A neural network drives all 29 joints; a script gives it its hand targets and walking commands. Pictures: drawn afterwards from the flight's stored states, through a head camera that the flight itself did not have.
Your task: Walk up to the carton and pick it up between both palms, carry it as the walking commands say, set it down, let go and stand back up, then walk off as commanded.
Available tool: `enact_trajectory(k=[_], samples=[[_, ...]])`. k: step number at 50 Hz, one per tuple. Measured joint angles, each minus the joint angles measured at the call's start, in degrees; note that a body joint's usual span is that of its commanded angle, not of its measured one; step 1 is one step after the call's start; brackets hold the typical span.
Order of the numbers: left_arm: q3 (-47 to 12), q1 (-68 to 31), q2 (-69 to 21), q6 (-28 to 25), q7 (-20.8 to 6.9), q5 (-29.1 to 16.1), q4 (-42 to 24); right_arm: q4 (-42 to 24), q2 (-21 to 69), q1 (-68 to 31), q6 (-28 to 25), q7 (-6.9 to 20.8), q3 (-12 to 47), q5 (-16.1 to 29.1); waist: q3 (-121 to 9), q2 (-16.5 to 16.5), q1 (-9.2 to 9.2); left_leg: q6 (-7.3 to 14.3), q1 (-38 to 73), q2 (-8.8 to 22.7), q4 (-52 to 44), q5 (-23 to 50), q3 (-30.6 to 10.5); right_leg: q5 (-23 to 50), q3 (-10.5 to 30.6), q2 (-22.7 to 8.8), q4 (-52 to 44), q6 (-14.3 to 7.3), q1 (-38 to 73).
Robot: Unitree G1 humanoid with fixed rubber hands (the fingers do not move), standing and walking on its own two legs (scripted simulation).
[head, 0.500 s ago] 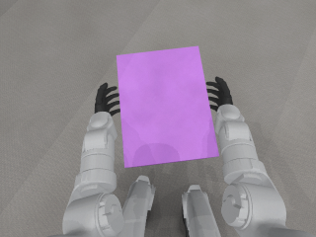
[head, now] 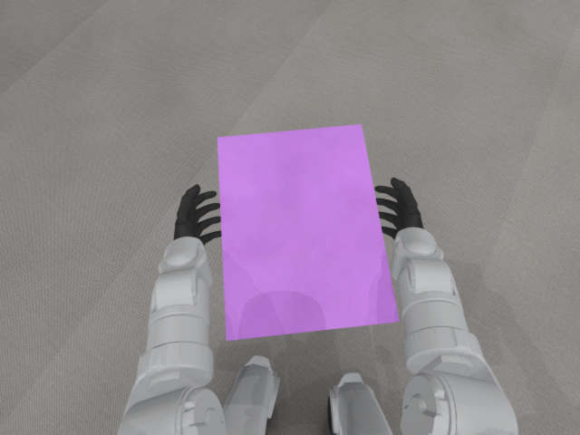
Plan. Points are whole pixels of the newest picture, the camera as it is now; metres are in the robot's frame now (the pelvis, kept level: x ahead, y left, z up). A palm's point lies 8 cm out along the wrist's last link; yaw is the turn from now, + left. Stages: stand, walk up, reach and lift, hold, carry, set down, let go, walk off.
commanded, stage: reach and lift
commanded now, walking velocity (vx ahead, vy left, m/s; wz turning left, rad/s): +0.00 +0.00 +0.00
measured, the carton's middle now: (299, 239) +0.42 +0.05 -0.13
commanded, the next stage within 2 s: none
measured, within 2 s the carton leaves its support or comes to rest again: neither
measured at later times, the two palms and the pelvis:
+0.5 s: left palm (169, 234) +0.35 +0.20 +0.03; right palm (426, 226) +0.39 -0.11 +0.02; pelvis +0.02 +0.00 +0.06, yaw +0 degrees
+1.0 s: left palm (141, 221) +0.33 +0.20 +0.10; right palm (453, 221) +0.37 -0.11 +0.10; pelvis +0.03 +0.00 +0.10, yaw +1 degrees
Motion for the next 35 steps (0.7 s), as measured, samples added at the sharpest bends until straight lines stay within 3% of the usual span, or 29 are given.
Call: enact_trajectory(k=[35], samples=[[-3.9,10.4,-2.0,4.1,-2.6,2.7,-6.9,-9.1,2.8,12.3,3.9,4.6,1.7,-2.7,6.8,1.3,-0.07,1.3,32.9,0.9,-27.9,9.4,-0.3,9.1,1.1,-2.7,-27.4,-0.4,32.6]])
